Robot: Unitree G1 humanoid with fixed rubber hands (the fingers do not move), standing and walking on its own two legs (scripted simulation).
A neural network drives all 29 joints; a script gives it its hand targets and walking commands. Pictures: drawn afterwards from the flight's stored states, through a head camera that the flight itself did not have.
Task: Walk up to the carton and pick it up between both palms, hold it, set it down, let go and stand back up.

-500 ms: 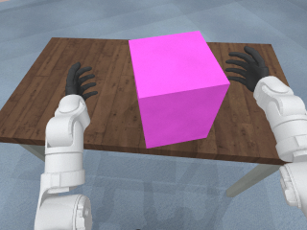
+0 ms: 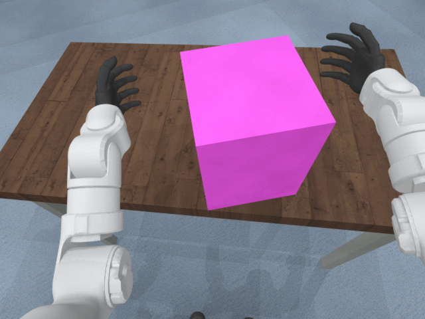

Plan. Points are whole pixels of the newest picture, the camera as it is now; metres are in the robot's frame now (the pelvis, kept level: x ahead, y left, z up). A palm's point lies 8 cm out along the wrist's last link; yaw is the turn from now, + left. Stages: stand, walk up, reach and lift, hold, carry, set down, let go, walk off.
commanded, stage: reach and lift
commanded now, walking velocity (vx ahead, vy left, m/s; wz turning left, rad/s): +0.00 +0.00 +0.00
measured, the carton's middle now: (244, 131) +0.46 +0.00 +0.05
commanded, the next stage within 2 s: none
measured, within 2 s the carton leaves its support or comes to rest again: neither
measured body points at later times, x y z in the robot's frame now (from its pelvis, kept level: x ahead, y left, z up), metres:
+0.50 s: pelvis -0.01 +0.01 -0.01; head +0.10 +0.00 +0.43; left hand +0.41 +0.22 +0.08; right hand +0.50 -0.16 +0.08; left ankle -0.01 +0.13 -0.74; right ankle -0.01 -0.07 -0.74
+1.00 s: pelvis -0.03 -0.02 -0.02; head +0.08 -0.01 +0.42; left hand +0.40 +0.20 +0.05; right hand +0.49 -0.14 +0.07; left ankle -0.01 +0.13 -0.74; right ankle -0.01 -0.07 -0.74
